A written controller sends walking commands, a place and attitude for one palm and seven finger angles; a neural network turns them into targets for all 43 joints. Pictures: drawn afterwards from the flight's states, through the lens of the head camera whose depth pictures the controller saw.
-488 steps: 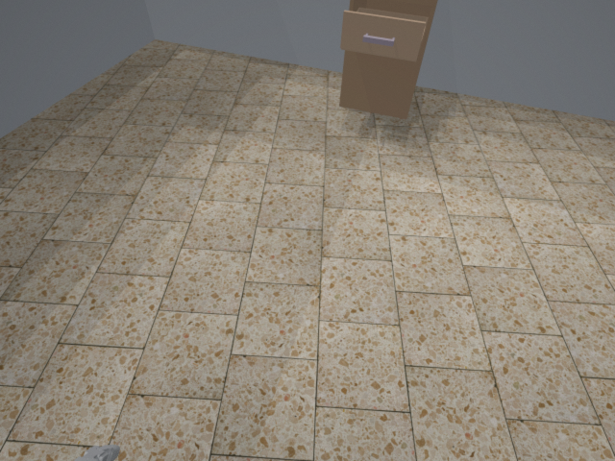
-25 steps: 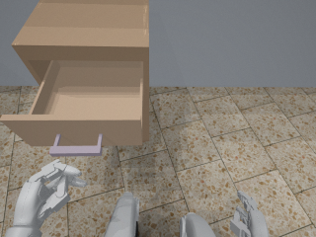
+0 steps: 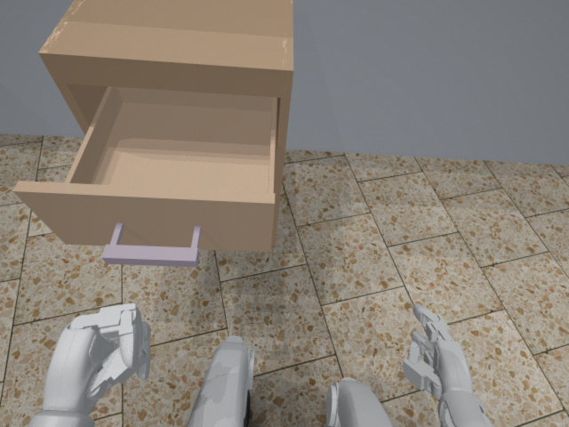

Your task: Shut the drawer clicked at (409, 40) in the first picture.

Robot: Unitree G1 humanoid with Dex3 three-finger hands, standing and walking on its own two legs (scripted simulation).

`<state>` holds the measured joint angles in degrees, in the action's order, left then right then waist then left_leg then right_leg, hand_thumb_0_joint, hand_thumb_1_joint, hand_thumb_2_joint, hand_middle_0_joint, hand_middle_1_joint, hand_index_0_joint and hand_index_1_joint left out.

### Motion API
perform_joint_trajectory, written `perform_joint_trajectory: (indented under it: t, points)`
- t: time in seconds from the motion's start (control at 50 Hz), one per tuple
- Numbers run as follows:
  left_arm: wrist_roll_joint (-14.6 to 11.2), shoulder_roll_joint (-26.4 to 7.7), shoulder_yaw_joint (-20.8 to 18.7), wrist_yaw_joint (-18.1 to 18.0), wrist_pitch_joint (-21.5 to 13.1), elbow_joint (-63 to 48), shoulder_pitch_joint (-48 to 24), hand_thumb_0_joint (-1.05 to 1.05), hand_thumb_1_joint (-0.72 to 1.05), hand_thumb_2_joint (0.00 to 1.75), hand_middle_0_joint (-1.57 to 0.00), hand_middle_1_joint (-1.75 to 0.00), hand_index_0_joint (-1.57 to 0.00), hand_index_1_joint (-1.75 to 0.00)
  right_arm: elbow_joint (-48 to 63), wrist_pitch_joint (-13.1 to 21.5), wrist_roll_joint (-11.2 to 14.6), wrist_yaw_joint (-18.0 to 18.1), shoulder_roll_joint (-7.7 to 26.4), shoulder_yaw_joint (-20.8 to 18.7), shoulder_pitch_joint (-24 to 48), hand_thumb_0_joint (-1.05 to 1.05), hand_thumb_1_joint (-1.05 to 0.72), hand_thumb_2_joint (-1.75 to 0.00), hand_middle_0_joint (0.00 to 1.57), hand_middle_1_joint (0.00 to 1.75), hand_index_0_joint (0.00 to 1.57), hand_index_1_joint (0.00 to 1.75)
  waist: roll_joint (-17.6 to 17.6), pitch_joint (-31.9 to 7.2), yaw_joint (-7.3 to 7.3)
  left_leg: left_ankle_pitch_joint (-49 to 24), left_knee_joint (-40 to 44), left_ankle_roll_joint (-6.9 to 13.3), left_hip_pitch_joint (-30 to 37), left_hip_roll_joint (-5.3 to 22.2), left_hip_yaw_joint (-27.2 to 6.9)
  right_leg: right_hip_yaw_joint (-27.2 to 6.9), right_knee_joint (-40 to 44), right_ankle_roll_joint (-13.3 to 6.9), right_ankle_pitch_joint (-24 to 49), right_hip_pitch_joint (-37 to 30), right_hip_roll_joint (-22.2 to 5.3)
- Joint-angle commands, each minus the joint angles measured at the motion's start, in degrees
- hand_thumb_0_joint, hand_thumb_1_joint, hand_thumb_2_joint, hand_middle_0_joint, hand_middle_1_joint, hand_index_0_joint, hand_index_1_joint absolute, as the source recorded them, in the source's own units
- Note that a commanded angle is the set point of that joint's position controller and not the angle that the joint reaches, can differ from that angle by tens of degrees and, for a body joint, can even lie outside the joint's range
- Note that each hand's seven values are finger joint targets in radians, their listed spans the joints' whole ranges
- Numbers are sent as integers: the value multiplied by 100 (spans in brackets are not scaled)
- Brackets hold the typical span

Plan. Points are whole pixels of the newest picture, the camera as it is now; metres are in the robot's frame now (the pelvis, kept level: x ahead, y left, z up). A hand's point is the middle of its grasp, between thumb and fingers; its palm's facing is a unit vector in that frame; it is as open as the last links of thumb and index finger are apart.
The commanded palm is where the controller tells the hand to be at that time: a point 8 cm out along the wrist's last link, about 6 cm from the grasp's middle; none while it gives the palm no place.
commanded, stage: raise the hand and make a fist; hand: left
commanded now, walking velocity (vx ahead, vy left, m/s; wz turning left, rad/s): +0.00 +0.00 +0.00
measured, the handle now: (155, 243) +0.38 +0.26 -0.07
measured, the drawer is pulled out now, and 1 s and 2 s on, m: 0.25 0.25 0.25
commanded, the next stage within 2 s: bring the fist close to the handle in 0.58 s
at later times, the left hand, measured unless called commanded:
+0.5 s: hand (142, 353) +0.20 +0.19 +0.03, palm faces +0.08 -1.00 -0.06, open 3.3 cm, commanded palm +0.17 +0.24 +0.04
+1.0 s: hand (156, 339) +0.22 +0.19 +0.00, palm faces +0.05 -1.00 -0.04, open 3.3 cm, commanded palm +0.20 +0.24 +0.00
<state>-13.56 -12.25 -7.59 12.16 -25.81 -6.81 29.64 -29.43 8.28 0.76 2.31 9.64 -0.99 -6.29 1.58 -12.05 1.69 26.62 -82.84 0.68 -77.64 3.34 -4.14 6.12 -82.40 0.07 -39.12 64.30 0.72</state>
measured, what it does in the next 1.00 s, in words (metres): stands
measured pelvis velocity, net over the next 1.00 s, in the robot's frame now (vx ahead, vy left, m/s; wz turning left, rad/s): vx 0.00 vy -0.01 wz -0.02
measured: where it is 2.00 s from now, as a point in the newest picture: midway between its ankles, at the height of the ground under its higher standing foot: outside the picture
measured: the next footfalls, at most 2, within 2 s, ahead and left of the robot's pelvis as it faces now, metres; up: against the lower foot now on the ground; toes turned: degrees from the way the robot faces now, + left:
none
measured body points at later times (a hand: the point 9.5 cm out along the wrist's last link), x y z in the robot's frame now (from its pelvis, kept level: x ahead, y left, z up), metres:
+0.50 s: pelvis +0.00 +0.00 -0.01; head +0.09 +0.03 +0.43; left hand +0.19 +0.25 +0.04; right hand +0.21 -0.24 -0.08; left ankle +0.11 +0.11 -0.58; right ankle +0.01 -0.13 -0.58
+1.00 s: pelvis +0.00 -0.01 -0.03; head +0.11 +0.02 +0.41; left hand +0.21 +0.25 +0.01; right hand +0.22 -0.24 -0.10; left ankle +0.11 +0.11 -0.58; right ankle +0.01 -0.13 -0.58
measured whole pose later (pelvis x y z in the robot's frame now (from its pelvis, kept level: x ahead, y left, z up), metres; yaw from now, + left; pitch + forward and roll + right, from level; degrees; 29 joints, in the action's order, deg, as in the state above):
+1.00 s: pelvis +0.00 -0.01 -0.03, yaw -1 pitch +24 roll -6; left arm -14.7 -13.2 -10.3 13.5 -28.4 -2.0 25.2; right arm -31.4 7.2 0.6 2.4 11.2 -1.6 -6.7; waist 1.5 -13.4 1.0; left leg 29.2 -89.3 -0.2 -85.1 4.1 -5.0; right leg 6.4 -89.2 -0.9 -42.2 71.6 1.7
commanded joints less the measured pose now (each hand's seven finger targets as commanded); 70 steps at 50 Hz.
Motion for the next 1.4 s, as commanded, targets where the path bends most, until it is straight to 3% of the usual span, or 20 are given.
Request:
perform_joint_trajectory:
  t: [0.0, 0.2, 0.24, 0.36, 0.42, 0.46, 0.58, 0.62, 0.64, 0.72, 0.8, 0.84, 0.9, 0.96, 1.02, 1.06, 1.12, 1.2, 1.38]
  points:
    - [-65, -441, -279, -75, -361, -1158, 143, 0, 90, 90, -140, -160, -140, -160, 841, 218, 1, 73, 933, -361, 121, 0, -90, -90, 20, 30, 20, 30, 409, -1238, -118, 665, 1468, 103, 2306, -137, -278, -64, 1258, -177, 412, 453, 210]
    - [-89, -561, -394, -141, -507, -1222, 173, 0, 90, 90, -140, -160, -140, -160, 812, 212, 3, 57, 943, -345, 132, 0, -90, -90, 20, 30, 20, 30, 447, -1361, -91, 686, 1341, 106, 2123, -153, -246, -107, 1182, -199, 349, 492, 221]
    - [-74, -522, -348, -164, -512, -1316, 319, 0, 90, 90, -140, -160, -140, -160, 824, 211, 7, 46, 931, -356, 126, 0, -90, -90, 20, 30, 20, 30, 612, -1449, -54, 563, 1352, 98, 2250, -153, -231, -95, 1155, -207, 438, 488, 213]
    - [-96, -572, -488, -230, -467, -1139, 422, 0, 90, 90, -140, -160, -140, -160, 775, 142, 34, 69, 904, -391, 140, 0, -90, -90, 20, 30, 20, 30, 283, -1309, -104, 459, 1225, 126, 1967, -162, -139, -165, 1256, -181, 403, 363, 236]
    - [-146, -645, -635, -193, -509, -1078, 462, 0, 90, 90, -140, -160, -140, -160, 731, 127, 52, 86, 879, -409, 123, 0, -90, -90, 20, 30, 20, 30, 302, -1339, -76, 360, 1177, 129, 1921, -161, -96, -193, 1267, -187, 412, 298, 263]
    - [-157, -530, -472, -137, -571, -1160, 427, 0, 90, 90, -140, -160, -140, -160, 749, 152, 42, 76, 882, -401, 120, 0, -90, -90, 20, 30, 20, 30, 370, -1400, -113, 203, 1124, 137, 2000, -166, -68, -195, 1256, -183, 508, 301, 237]
    - [-209, -511, -465, 1, -644, -1099, 528, 0, 90, 90, -140, -160, -140, -160, 708, 179, 45, 79, 880, -419, 131, 0, -90, -90, 20, 30, 20, 30, 331, -1365, -117, 65, 1067, 149, 2002, -162, -64, -203, 1258, -182, 581, 296, 246]
    - [-189, -667, -636, -1, -620, -1002, 511, 0, 90, 90, -140, -160, -140, -160, 677, 158, 55, 105, 873, -439, 134, 0, -90, -90, 20, 30, 20, 30, 264, -1295, -93, 76, 1054, 151, 1959, -150, -76, -198, 1240, -188, 586, 320, 270]
    - [-194, -557, -535, 17, -606, -1029, 537, 0, 90, 90, -140, -160, -140, -160, 723, 153, 46, 98, 882, -421, 148, 0, -90, -90, 20, 30, 20, 30, 276, -1282, -109, 81, 1058, 153, 1943, -168, -64, -191, 1243, -182, 571, 310, 252]
    - [-167, -497, -444, 23, -661, -820, 49, 0, 90, 90, -140, -160, -140, -160, 639, 191, 27, 125, 892, -397, 130, 0, -90, -90, 20, 30, 20, 30, 256, -1151, -219, 242, 874, 165, 1749, -164, -83, -216, 1143, -173, 466, 610, 268]
    - [-209, -635, -631, 102, -743, -628, -191, 0, 90, 90, -140, -160, -140, -160, 600, 217, 5, 119, 935, -379, 110, 0, -90, -90, 20, 30, 20, 30, 232, -1317, -181, 168, 672, 154, 1586, -173, -28, -294, 1063, -190, 438, 626, 258]
    - [-221, -670, -695, 153, -765, -658, -122, 0, 90, 90, -140, -160, -140, -160, 605, 223, 0, 114, 949, -393, 109, 0, -90, -90, 20, 30, 20, 30, 407, -1578, -78, -45, 627, 153, 1739, -170, -17, -271, 942, -211, 610, 645, 263]
    - [-221, -638, -600, 168, -725, -755, -226, 0, 90, 90, -140, -160, -140, -160, 614, 214, -11, 74, 970, -390, 121, 0, -90, -90, 20, 30, 20, 30, 507, -1721, -75, -132, 622, 139, 1855, -145, -62, -224, 832, -213, 726, 751, 256]
    - [-188, -617, -608, 120, -605, -602, -335, 0, 90, 90, -140, -160, -140, -160, 610, 143, -13, 58, 988, -394, 138, 0, -90, -90, 20, 30, 20, 30, 335, -1687, -125, -82, 540, 150, 1690, -139, -80, -208, 755, -194, 703, 869, 274]
    - [-175, -803, -838, 25, -564, -505, -511, 0, 90, 90, -140, -160, -140, -160, 567, 102, -27, 67, 1006, -392, 130, 0, -90, -90, 20, 30, 20, 30, 356, -1732, -86, 6, 442, 138, 1548, -134, -82, -226, 652, -202, 638, 983, 294]
    - [-172, -771, -814, -4, -589, -447, -704, 0, 90, 90, -140, -160, -140, -160, 559, 84, -33, 56, 1027, -367, 132, 0, -90, -90, 20, 30, 20, 30, 327, -1708, -118, 94, 402, 133, 1475, -140, -81, -236, 628, -200, 575, 1079, 287]
    - [-178, -727, -737, -24, -662, -541, -743, 0, 90, 90, -140, -160, -140, -160, 543, 119, -53, 31, 1052, -358, 105, 0, -90, -90, 20, 30, 20, 30, 536, -1975, -87, -44, 345, 112, 1662, -126, -133, -186, 457, -214, 700, 1245, 288]
    - [-163, -763, -766, -39, -680, -335, -929, 0, 90, 90, -140, -160, -140, -160, 515, 85, -66, 14, 1108, -357, 94, 0, -90, -90, 20, 30, 20, 30, 303, -1932, -153, 122, 232, 107, 1456, -112, -147, -189, 371, -198, 593, 1421, 287]
    - [-143, -849, -825, -101, -726, -147, -1459, 0, 90, 90, -140, -160, -140, -160, 495, 24, -108, -19, 1212, -315, -1, 0, -90, -90, 20, 30, 20, 30, 405, -2206, -144, 172, 17, 89, 1390, -104, -189, -170, 80, -211, 796, 1764, 286]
